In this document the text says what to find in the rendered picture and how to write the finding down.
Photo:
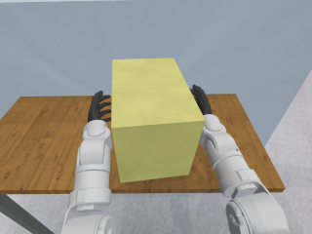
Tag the robot left upper arm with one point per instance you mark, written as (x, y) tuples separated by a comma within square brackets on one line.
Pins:
[(90, 224)]

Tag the table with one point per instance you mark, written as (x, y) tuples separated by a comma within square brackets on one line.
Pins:
[(40, 138)]

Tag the robot right upper arm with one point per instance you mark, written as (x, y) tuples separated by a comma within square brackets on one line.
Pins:
[(256, 214)]

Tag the right robot hand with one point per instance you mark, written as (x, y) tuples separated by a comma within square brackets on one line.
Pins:
[(201, 99)]

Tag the carton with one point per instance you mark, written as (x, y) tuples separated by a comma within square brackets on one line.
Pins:
[(156, 123)]

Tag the left robot forearm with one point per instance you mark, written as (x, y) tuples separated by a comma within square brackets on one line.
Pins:
[(91, 191)]

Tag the left robot hand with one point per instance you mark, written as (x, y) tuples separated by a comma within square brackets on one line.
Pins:
[(94, 111)]

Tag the right robot forearm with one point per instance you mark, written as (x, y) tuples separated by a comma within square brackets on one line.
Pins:
[(235, 177)]

